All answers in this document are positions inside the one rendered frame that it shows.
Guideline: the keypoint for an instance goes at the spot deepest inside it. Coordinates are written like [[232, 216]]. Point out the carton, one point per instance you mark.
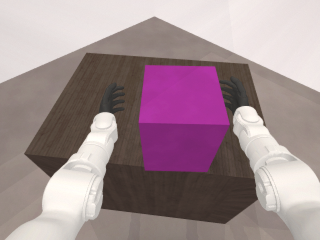
[[182, 119]]

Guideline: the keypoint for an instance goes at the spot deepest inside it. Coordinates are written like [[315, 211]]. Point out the robot right hand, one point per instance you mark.
[[238, 92]]

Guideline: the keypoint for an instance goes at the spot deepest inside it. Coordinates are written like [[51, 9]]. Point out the pedestal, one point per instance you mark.
[[216, 196]]

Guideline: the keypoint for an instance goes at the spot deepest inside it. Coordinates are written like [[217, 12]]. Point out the right robot upper arm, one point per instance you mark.
[[291, 190]]

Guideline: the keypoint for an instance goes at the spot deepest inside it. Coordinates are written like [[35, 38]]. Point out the robot left forearm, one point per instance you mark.
[[95, 152]]

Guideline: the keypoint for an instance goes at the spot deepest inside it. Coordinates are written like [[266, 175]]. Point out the robot left hand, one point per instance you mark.
[[107, 102]]

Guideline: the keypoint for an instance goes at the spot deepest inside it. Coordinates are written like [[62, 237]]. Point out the robot right forearm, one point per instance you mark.
[[257, 142]]

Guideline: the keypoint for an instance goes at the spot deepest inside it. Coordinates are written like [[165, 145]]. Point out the left robot upper arm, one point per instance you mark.
[[72, 198]]

